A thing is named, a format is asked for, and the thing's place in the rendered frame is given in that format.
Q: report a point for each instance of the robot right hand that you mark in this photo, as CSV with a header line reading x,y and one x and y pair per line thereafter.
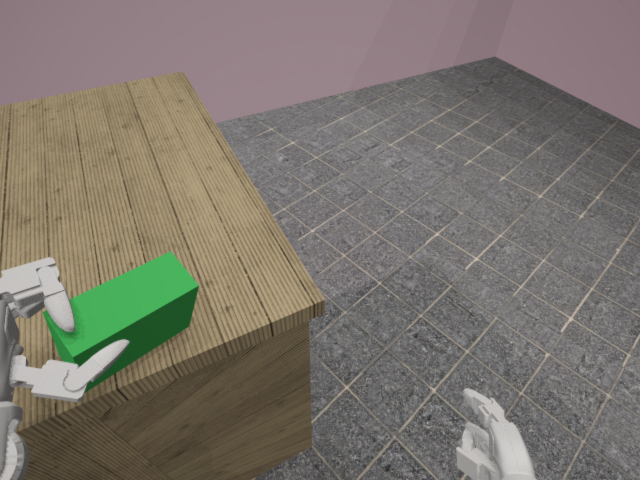
x,y
498,454

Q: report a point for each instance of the sponge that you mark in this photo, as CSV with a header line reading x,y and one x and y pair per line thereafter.
x,y
147,306

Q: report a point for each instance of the robot left hand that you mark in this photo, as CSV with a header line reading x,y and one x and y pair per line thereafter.
x,y
24,291

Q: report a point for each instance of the table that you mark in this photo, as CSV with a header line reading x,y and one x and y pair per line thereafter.
x,y
104,180

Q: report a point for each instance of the robot left forearm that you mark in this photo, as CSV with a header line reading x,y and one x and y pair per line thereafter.
x,y
14,453

